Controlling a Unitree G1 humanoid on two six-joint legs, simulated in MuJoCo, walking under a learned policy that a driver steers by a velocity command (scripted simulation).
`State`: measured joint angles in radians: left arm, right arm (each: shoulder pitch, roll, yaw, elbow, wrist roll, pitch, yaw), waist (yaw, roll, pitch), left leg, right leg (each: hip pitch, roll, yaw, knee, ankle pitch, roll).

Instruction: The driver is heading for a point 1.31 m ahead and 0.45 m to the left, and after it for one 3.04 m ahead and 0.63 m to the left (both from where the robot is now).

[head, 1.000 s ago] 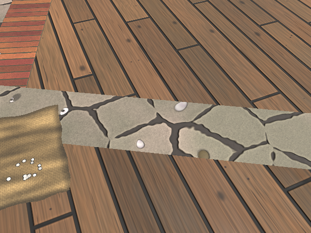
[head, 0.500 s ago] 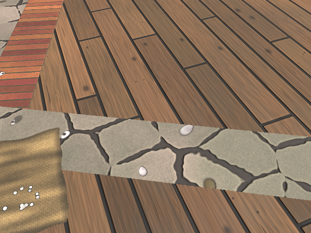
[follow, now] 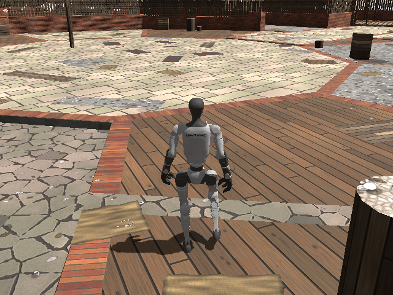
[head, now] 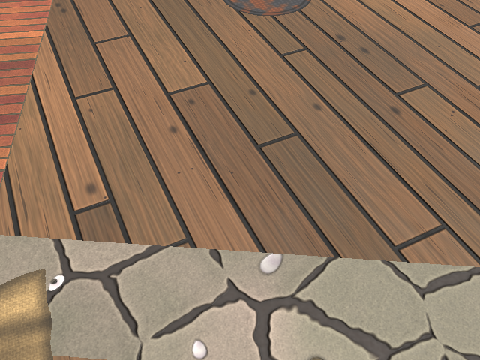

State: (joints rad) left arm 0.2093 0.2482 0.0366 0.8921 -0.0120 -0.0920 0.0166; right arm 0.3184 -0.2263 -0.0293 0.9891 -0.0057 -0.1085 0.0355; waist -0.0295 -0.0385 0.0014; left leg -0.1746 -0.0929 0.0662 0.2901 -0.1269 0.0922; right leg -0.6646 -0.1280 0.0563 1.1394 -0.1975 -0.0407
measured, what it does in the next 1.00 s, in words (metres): walks ahead, turning left: right foot, then left foot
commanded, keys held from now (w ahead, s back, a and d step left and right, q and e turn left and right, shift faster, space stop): w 0.38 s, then w+q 0.62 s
